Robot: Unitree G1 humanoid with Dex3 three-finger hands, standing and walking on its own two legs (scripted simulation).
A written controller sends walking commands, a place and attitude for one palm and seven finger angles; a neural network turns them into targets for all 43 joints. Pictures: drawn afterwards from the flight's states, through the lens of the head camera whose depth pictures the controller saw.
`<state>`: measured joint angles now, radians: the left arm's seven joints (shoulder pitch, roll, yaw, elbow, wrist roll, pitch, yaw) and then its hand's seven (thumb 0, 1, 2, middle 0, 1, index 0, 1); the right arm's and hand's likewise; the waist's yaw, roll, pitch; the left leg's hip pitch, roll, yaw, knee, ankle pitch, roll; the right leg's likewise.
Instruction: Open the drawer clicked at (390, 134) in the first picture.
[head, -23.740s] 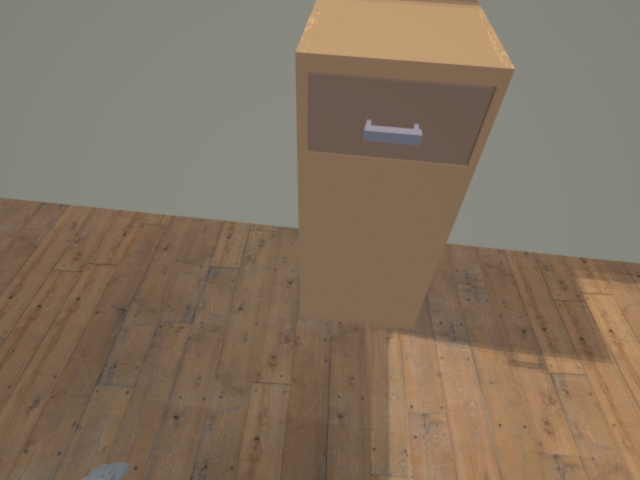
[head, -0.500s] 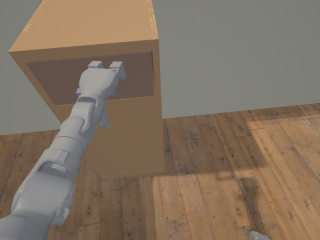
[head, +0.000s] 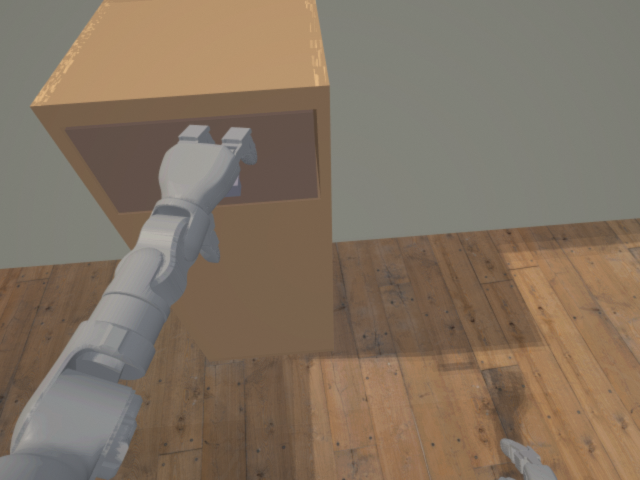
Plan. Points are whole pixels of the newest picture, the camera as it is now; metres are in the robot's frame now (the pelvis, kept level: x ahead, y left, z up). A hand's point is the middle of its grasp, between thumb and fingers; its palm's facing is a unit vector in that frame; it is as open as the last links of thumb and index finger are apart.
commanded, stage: re-aim the fingers above the handle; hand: left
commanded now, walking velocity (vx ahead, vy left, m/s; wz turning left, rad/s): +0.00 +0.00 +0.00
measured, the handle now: (204, 179) +0.54 +0.22 +0.05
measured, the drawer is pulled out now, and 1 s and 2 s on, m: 0.00 0.00 0.00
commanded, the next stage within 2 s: lower the fingers behind the handle in 0.32 s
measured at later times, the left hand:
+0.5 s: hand (234, 179) +0.46 +0.14 +0.13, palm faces +0.19 -0.06 -0.98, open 13.8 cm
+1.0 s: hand (210, 207) +0.45 +0.18 +0.08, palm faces +0.08 -0.06 -0.99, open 13.9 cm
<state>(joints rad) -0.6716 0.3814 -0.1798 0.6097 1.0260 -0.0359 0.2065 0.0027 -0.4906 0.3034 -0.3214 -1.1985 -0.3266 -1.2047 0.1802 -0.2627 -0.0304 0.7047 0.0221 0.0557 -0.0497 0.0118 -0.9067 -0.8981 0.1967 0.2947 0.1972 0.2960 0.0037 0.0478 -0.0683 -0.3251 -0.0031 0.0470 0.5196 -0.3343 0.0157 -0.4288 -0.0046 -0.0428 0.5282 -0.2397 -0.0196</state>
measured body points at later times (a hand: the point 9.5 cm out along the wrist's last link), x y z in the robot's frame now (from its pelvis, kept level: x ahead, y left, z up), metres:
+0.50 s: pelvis -0.01 +0.00 +0.00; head +0.04 -0.02 +0.44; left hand +0.44 +0.14 +0.18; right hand +0.10 -0.27 -0.13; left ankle -0.05 +0.10 -0.73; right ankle +0.01 -0.11 -0.73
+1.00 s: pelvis -0.02 +0.00 -0.01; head +0.04 +0.00 +0.44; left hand +0.44 +0.18 +0.14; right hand +0.08 -0.27 -0.13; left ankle -0.05 +0.10 -0.73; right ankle +0.01 -0.11 -0.73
